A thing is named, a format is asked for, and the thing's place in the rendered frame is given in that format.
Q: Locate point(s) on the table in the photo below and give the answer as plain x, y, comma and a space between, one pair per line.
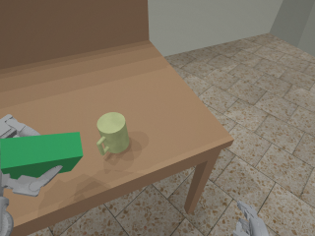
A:
64, 64

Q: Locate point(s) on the sponge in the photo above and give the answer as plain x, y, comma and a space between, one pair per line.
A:
34, 155

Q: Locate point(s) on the right robot hand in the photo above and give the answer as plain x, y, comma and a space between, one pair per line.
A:
255, 227

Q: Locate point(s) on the left robot hand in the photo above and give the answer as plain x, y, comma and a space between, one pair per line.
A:
24, 185

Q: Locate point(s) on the robot left forearm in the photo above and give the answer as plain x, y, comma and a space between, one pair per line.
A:
6, 219

